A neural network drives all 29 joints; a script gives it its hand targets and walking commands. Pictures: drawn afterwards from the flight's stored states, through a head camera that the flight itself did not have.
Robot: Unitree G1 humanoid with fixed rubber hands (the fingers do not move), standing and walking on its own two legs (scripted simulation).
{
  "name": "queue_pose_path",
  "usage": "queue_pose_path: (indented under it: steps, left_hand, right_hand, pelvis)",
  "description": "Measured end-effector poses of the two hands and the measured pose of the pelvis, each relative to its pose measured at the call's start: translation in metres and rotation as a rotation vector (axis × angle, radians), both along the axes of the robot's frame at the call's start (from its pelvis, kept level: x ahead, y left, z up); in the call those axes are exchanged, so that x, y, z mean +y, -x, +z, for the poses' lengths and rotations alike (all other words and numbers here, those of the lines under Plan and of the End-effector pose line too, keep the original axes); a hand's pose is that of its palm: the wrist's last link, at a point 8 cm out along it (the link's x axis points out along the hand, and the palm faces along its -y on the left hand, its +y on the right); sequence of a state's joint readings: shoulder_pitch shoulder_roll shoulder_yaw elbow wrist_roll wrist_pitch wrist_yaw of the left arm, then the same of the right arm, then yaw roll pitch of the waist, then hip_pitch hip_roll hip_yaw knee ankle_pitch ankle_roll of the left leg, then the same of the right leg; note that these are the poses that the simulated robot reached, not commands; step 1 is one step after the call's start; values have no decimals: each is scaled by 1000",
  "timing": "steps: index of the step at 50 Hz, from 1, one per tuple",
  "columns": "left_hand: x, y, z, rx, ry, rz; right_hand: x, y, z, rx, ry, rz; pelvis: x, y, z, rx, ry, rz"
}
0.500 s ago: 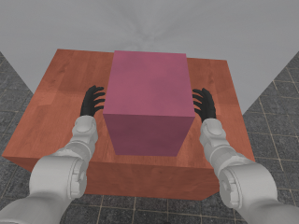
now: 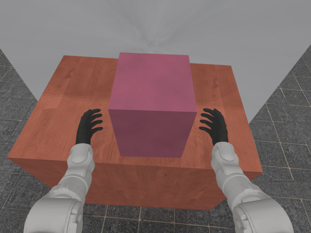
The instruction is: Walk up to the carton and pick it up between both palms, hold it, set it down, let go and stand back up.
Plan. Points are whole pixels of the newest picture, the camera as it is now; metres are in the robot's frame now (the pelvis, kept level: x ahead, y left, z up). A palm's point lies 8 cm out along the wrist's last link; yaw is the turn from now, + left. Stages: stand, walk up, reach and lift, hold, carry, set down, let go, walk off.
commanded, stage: set down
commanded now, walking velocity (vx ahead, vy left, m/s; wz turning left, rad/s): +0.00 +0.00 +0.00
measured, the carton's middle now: (152, 108) +0.46 +0.02 +0.01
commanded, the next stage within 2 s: none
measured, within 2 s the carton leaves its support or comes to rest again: neither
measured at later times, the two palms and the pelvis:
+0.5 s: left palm (72, 176) +0.25 +0.22 -0.01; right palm (230, 175) +0.26 -0.18 +0.00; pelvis -0.01 +0.00 +0.00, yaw +0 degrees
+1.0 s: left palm (67, 189) +0.22 +0.22 -0.02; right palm (234, 193) +0.21 -0.18 -0.01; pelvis -0.01 +0.00 +0.00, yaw +0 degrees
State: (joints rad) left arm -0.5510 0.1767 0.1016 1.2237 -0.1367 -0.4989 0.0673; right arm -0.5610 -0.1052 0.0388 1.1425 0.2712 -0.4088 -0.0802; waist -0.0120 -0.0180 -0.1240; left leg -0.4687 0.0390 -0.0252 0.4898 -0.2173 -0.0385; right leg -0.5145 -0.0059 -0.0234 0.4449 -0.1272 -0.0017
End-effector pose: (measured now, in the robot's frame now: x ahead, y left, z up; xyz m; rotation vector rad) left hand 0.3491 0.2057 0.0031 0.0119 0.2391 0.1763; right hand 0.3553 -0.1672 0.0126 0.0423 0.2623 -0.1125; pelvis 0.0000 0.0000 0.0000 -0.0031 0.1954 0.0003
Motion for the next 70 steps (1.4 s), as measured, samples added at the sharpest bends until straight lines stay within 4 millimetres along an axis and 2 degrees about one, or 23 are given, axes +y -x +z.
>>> queue_pose_path:
  steps: [4,8,17,24,33,43,48,56,61,70]
  left_hand:
    - [0,4,-2,12,4,-4]
    - [0,16,-8,11,17,-10]
    - [3,63,-21,50,47,-1]
    - [10,97,-13,32,40,10]
    - [11,109,-2,33,4,-15]
    - [11,126,-15,133,17,-16]
    - [15,131,-19,165,5,-18]
    - [18,124,-21,182,-7,-16]
    - [13,121,-26,219,21,-15]
    - [13,133,-38,281,46,-3]
  right_hand:
    - [-1,8,-5,9,7,6]
    - [-4,21,-12,10,3,-2]
    - [-9,61,-15,-24,3,-12]
    - [-13,97,-12,-31,18,-16]
    - [-14,119,-7,-22,37,-2]
    - [-16,140,-15,38,48,-11]
    - [-16,146,-19,70,50,-6]
    - [-15,138,-20,80,56,3]
    - [-15,138,-28,123,60,4]
    - [-14,143,-37,167,65,0]
  pelvis:
    - [0,0,0,0,0,0]
    - [0,0,0,0,0,0]
    - [1,4,1,-45,2,0]
    - [2,9,2,-104,3,1]
    - [3,12,2,-139,3,1]
    - [4,10,3,-170,5,1]
    - [4,9,3,-168,5,1]
    - [5,1,4,-160,7,1]
    - [7,-6,5,-166,8,2]
    - [10,-12,6,-176,12,2]
